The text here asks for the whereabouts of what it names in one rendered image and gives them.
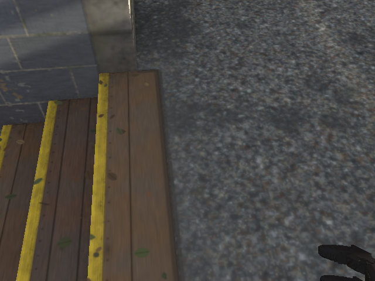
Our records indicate stairs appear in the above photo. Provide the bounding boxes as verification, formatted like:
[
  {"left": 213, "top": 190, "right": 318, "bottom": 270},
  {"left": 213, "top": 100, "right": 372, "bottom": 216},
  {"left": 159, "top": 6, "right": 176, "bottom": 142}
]
[{"left": 0, "top": 97, "right": 98, "bottom": 281}]

